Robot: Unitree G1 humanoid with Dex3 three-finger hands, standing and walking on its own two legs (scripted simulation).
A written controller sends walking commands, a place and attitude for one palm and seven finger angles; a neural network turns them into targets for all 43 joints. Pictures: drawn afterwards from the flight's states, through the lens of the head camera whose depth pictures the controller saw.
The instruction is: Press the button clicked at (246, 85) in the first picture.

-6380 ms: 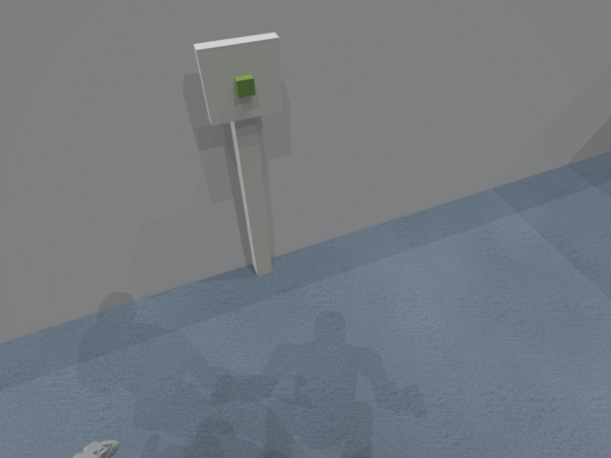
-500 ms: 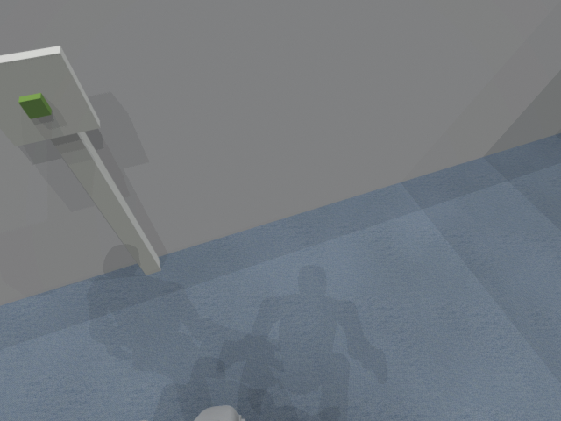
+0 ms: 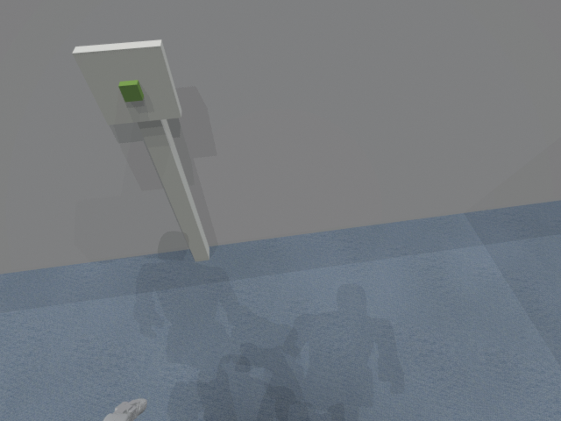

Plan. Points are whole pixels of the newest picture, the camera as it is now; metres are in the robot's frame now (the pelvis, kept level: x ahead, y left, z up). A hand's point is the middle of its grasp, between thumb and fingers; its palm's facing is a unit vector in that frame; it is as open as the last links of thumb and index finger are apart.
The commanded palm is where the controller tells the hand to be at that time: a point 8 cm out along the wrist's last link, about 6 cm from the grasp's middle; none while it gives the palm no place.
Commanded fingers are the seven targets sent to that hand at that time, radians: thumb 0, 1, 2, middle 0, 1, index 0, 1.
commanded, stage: turn to face it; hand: left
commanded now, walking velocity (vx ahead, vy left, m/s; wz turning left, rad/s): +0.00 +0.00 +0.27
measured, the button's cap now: (131, 90) +0.76 +0.37 +0.05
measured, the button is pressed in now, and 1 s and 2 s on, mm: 0 0 0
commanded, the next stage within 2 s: take the last steps up to it in 0.12 s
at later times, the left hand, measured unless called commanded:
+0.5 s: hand out of the picture -0.08 +0.18 -0.16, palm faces +0.27 -0.94 -0.21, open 7.4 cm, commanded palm none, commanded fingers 0.00 0.90 0.90 -0.20 -0.30 -0.20 -0.30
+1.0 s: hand (160, 376) +0.22 +0.23 -0.17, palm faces +0.12 -0.98 -0.19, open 7.4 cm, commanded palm none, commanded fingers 0.00 0.90 0.90 -0.20 -0.30 -0.20 -0.30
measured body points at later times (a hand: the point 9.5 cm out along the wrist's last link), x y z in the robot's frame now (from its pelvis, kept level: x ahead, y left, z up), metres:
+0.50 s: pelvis +0.00 +0.00 +0.01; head +0.01 +0.01 +0.46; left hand -0.09 +0.23 -0.15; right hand +0.12 -0.23 -0.14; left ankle -0.04 +0.12 -0.71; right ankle +0.00 -0.11 -0.73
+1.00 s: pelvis +0.14 +0.03 -0.01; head +0.16 +0.03 +0.44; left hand +0.21 +0.28 -0.15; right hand +0.05 -0.19 -0.16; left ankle -0.03 +0.12 -0.73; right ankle +0.28 -0.06 -0.72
